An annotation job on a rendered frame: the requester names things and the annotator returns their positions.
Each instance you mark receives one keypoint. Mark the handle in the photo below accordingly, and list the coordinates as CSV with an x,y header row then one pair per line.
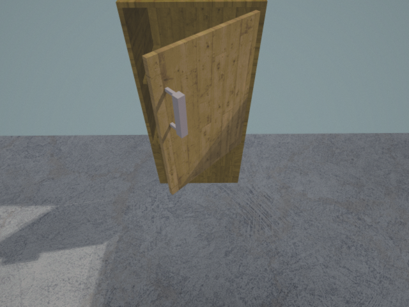
x,y
180,112

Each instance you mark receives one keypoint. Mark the cupboard door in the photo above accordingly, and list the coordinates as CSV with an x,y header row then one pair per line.
x,y
213,70

